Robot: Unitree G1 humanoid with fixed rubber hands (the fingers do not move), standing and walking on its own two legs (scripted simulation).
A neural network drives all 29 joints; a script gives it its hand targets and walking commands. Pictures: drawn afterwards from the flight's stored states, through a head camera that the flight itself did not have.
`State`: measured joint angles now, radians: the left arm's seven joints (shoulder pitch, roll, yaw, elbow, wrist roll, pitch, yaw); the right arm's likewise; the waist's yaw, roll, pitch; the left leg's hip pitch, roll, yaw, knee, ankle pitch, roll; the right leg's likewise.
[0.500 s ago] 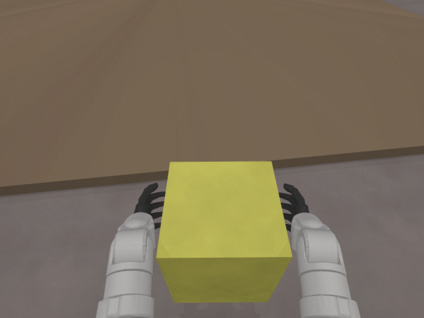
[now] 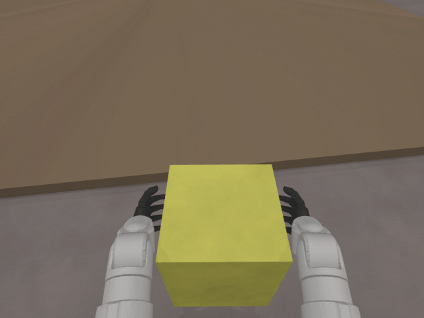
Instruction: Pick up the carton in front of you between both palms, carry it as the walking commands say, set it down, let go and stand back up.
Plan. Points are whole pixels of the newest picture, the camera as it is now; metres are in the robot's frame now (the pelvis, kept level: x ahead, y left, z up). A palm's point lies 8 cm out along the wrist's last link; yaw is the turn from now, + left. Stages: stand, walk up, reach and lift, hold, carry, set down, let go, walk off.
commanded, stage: hold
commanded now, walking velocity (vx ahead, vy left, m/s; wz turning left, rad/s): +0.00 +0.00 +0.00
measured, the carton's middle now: (220, 238) +0.29 +0.00 -0.03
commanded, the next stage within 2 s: carry in 0.40 s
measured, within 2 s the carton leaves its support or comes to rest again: neither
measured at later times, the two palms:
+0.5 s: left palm (143, 220) +0.29 +0.15 +0.05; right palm (299, 220) +0.29 -0.15 +0.05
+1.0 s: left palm (153, 155) +0.44 +0.15 +0.08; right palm (283, 153) +0.45 -0.15 +0.08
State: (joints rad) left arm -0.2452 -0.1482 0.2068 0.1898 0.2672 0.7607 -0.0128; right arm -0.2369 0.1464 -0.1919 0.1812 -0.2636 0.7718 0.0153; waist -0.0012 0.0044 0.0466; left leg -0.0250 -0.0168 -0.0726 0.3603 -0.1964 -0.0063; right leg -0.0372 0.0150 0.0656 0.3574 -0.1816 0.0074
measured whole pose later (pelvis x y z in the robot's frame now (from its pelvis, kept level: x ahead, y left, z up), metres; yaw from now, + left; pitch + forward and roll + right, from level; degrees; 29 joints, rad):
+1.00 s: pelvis +0.18 +0.00 -0.01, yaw +3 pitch +5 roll -1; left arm -0.16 -0.13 0.08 -0.33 0.10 1.20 0.09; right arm -0.13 0.13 -0.13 -0.38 -0.08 1.23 -0.09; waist -0.01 0.02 -0.13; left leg -0.39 0.06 0.06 1.00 -0.44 0.01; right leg -0.31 0.00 -0.22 0.46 -0.25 -0.07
